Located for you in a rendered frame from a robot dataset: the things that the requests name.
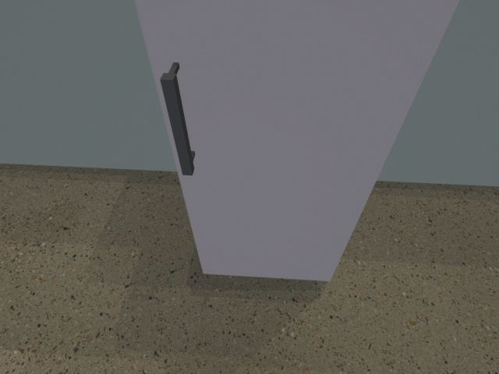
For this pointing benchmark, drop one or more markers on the handle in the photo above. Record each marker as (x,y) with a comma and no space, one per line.
(176,116)

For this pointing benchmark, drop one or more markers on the fridge door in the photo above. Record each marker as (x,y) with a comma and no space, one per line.
(291,107)

